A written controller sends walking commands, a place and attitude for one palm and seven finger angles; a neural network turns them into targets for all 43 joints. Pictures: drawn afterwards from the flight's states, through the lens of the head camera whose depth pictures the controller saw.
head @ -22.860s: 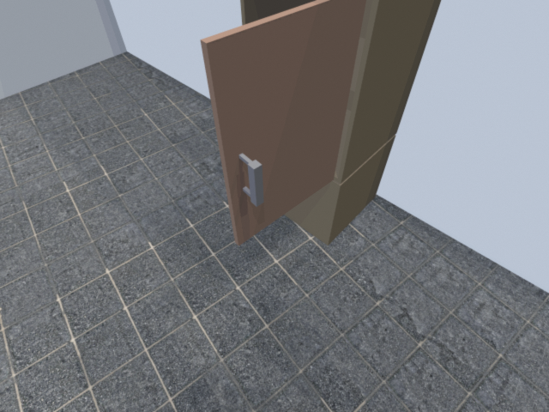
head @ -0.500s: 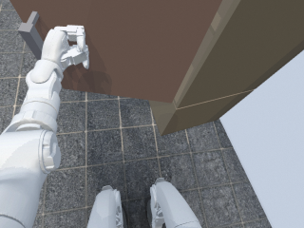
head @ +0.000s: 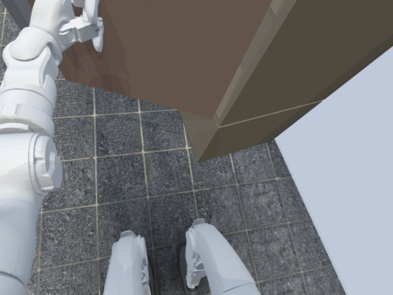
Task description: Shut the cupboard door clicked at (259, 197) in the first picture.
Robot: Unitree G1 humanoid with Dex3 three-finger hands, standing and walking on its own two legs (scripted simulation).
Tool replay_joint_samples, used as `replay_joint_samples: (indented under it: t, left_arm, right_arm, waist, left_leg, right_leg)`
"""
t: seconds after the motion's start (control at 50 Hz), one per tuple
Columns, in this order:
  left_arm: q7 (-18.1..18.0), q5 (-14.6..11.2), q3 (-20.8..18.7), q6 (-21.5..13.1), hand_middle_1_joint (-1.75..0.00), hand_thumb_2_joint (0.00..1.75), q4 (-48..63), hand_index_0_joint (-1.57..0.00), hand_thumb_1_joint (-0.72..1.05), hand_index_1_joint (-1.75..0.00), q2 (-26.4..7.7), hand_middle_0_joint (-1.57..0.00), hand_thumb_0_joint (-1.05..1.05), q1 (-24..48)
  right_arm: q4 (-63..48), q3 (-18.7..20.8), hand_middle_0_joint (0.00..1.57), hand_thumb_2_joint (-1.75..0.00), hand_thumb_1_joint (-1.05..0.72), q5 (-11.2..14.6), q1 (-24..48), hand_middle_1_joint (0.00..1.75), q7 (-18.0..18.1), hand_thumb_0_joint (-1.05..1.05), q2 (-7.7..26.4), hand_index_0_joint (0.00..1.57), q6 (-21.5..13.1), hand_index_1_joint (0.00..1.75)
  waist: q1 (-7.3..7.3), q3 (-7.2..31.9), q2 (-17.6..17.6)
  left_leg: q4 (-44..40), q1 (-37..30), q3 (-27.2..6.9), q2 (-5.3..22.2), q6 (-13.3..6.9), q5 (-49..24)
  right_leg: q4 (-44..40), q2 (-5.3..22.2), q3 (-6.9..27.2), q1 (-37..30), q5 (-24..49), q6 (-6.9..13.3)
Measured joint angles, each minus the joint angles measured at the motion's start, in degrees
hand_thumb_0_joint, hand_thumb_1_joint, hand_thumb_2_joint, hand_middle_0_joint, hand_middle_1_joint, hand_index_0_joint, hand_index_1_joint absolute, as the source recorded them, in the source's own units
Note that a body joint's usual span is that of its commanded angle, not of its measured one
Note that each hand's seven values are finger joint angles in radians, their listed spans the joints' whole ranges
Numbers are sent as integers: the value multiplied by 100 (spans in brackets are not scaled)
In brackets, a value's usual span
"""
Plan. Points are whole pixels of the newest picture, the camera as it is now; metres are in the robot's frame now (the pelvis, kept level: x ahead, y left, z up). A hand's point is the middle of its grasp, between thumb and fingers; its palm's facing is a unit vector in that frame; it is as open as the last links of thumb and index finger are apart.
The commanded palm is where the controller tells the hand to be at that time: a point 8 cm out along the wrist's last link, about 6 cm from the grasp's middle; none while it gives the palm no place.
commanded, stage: pull the fist back off the door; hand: left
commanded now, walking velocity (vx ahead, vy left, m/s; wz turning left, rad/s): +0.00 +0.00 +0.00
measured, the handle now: (26, 1) +0.64 +0.21 +0.08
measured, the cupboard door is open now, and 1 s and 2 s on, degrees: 59 55 55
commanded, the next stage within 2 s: draw the hand back to the body in 0.96 s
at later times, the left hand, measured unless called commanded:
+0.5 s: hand (123, 23) +0.58 +0.06 +0.09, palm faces +0.10 -0.99 -0.04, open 3.1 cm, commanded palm +0.54 +0.11 +0.08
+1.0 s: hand (117, 64) +0.51 +0.07 +0.08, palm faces +0.07 -1.00 -0.04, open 3.1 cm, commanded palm +0.48 +0.12 +0.08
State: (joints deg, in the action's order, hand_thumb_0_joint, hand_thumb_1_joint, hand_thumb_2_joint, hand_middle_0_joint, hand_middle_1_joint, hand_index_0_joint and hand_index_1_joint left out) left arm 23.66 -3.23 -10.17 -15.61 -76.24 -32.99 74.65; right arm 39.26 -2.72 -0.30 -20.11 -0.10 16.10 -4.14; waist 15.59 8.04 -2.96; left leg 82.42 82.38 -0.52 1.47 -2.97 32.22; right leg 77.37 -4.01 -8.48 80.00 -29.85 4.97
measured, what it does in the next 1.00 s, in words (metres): stands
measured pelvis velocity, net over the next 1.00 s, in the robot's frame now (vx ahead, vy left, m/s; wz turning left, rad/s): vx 0.02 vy -0.01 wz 0.05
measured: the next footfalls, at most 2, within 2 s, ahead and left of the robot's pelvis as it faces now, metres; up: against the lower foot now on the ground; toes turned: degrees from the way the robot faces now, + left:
none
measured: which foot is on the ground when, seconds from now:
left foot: down 0.00-1.00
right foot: down 0.00-1.00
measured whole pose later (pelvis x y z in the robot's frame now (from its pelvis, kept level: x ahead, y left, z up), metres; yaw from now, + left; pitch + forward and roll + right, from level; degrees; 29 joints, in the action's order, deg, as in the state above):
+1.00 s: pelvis +0.02 -0.01 +0.04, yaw +3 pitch +26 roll -1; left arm -11.1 1.4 -9.0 -32.9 -65.6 -9.3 49.1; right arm 37.6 2.1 -2.6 -15.1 -5.0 15.2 1.3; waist 9.3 9.9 -1.7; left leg 72.3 67.6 1.0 -0.3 -1.8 30.6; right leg 70.6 -2.9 -6.1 66.8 -30.0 5.2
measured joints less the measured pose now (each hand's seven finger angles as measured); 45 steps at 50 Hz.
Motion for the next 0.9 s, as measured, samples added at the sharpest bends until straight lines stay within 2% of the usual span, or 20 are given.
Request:
replay_joint_samples:
  t: [0.1, 0.12, 0.22, 0.24, 0.28, 0.3, 0.34, 0.4, 0.5, 0.6, 0.7, 0.78, 0.9]
  left_arm:
    - [7, 96, 72, 143, -150, 100, 10, -130, 102, -150, -84, -129, 4, 243]
    - [-146, 78, -69, 195, -150, 99, 47, -130, 101, -150, -4, -129, 4, 253]
    - [-2030, -60, -764, 159, -150, 95, 282, -130, 93, -150, 704, -129, 4, -3]
    - [-2432, 11, -846, 92, -150, 94, 359, -129, 92, -150, 851, -129, 4, -112]
    - [-3167, 328, -877, -137, -150, 93, 491, -129, 92, -150, 1103, -129, 3, -368]
    - [-3446, 525, -829, -269, -150, 92, 522, -129, 91, -150, 1192, -129, 3, -488]
    - [-3777, 854, -711, -514, -150, 91, 537, -129, 91, -150, 1319, -129, 3, -675]
    - [-3799, 1000, -682, -767, -150, 91, 510, -129, 91, -150, 1455, -129, 3, -836]
    - [-3584, 841, -975, -863, -150, 90, 269, -130, 90, -150, 1513, -129, 2, -1006]
    - [-3518, 708, -958, -1077, -150, 90, 310, -130, 90, -150, 1528, -129, 2, -1458]
    - [-3327, 458, -606, -1408, -150, 90, 815, -129, 90, -150, 1764, -129, 2, -2126]
    - [-3215, 307, -246, -1534, -150, 90, 1156, -130, 90, -150, 2019, -129, 2, -2539]
    - [-3285, 278, 75, -1687, -150, 90, 1357, -130, 90, -150, 2339, -130, 2, -2791]
  right_arm:
    - [62, -5, 20, -90, -90, -30, -41, 30, 15, 1, -13, 21, -81, 30]
    - [29, 9, 20, -90, -90, -63, -96, 30, 7, 1, -19, 20, -74, 30]
    - [-139, 31, 20, -90, -91, -285, -349, 30, -288, 1, -134, 20, 25, 30]
    - [-161, 38, 20, -90, -91, -340, -388, 30, -364, 1, -170, 20, 45, 30]
    - [-181, 64, 20, -90, -91, -445, -458, 30, -528, 1, -236, 20, 69, 30]
    - [-172, 82, 20, -90, -91, -486, -476, 30, -608, 1, -267, 20, 86, 30]
    - [-128, 118, 20, -90, -91, -535, -477, 30, -735, 1, -330, 20, 146, 30]
    - [-62, 150, 20, -90, -90, -525, -467, 30, -800, 1, -397, 21, 258, 30]
    - [-102, 159, 20, -90, -90, -431, -512, 30, -738, 1, -372, 21, 399, 30]
    - [-195, 223, 20, -90, -91, -383, -550, 30, -711, 1, -271, 20, 461, 30]
    - [-179, 365, 20, -90, -91, -317, -440, 30, -696, 1, -188, 20, 514, 30]
    - [-140, 477, 20, -90, -91, -265, -208, 30, -644, 1, -112, 20, 552, 30]
    - [-128, 555, 20, -90, -91, -221, 228, 30, -535, 1, -40, 20, 537, 30]
  waist:
    - [57, -20, -12]
    - [39, -1, -32]
    - [-57, 51, -68]
    - [-72, 63, -79]
    - [-98, 118, -124]
    - [-105, 136, -146]
    - [-103, 131, -175]
    - [-81, 121, -178]
    - [-75, 180, -164]
    - [-219, 193, -92]
    - [-460, 162, 44]
    - [-609, 116, 122]
    - [-679, 145, 155]
  left_leg:
    - [109, 163, 4, 12, -9, 26]
    - [119, 198, 4, 14, -9, 29]
    - [-12, 128, 78, 8, -2, 3]
    - [-62, 89, 97, 7, -2, -8]
    - [-156, 23, 128, 4, 1, -25]
    - [-196, -18, 142, 3, 3, -29]
    - [-272, -134, 167, -1, 7, -30]
    - [-407, -346, 207, -7, 19, -39]
    - [-702, -759, 263, 10, 58, -72]
    - [-954, -1128, 307, 3, 99, -110]
    - [-1079, -1320, 266, -62, 138, -155]
    - [-1101, -1396, 183, -122, 151, -183]
    - [-1070, -1466, 125, -167, 141, -181]
  right_leg:
    - [102, -5, -3, 164, -15, -5]
    - [108, -6, -4, 198, -15, -8]
    - [27, -3, 80, 170, 7, -40]
    - [-9, -4, 101, 141, 15, -45]
    - [-80, -6, 139, 95, 29, -52]
    - [-108, -7, 156, 63, 30, -53]
    - [-157, -9, 187, -33, 26, -50]
    - [-244, -12, 237, -212, 21, -39]
    - [-478, -48, 317, -571, 47, -10]
    - [-657, -59, 378, -895, 60, 22]
    - [-726, -3, 347, -1091, 43, 52]
    - [-751, 53, 268, -1209, 26, 65]
    - [-742, 95, 211, -1317, 6, 56]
